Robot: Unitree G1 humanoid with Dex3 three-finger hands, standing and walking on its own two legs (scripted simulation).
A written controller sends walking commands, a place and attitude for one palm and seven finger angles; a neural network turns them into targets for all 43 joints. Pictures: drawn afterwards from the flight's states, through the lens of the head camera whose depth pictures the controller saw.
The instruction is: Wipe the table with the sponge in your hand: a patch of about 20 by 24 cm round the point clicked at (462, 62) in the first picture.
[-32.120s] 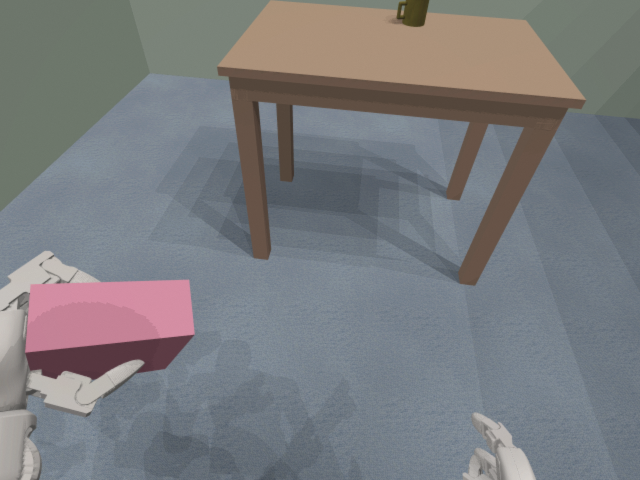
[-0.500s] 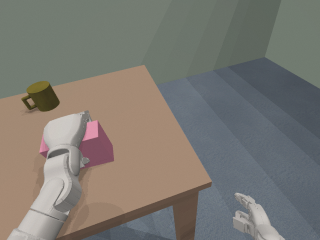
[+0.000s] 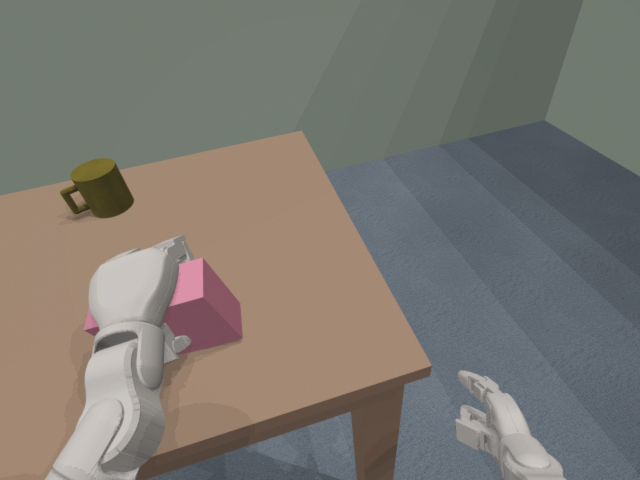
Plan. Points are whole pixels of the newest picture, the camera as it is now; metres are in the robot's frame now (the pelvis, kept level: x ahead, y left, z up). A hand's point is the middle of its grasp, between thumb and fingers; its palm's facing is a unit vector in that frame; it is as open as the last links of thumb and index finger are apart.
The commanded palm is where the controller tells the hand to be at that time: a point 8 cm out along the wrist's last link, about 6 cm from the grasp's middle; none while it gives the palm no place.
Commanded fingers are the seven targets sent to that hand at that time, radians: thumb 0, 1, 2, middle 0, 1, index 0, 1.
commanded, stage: wipe back along the middle lane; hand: left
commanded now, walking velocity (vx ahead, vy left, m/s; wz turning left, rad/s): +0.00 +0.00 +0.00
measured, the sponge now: (179, 321) +0.27 +0.22 +0.09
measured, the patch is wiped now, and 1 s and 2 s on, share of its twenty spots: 0.70 0.70 0.90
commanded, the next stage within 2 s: slide across to the third lane in 0.12 s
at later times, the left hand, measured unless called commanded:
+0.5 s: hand (179, 321) +0.24 +0.19 +0.14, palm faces +0.23 -0.16 -0.96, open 9.8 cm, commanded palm +0.20 +0.16 +0.18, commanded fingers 0.00 0.10 1.30 -1.20 -1.60 -1.20 -1.60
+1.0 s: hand (247, 310) +0.26 +0.12 +0.14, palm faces +0.19 -0.27 -0.94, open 9.8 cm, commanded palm +0.23 +0.11 +0.19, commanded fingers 0.00 0.10 1.30 -1.20 -1.60 -1.20 -1.60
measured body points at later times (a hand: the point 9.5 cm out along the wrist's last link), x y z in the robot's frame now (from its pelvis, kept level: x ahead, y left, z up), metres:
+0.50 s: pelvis -0.01 -0.01 +0.00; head -0.04 -0.06 +0.45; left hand +0.22 +0.20 +0.19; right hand +0.24 -0.19 -0.08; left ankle +0.00 +0.13 -0.73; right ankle -0.04 -0.12 -0.73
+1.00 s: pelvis -0.03 -0.02 +0.00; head -0.07 -0.07 +0.45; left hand +0.24 +0.13 +0.19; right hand +0.23 -0.21 -0.07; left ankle +0.00 +0.13 -0.73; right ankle -0.04 -0.12 -0.73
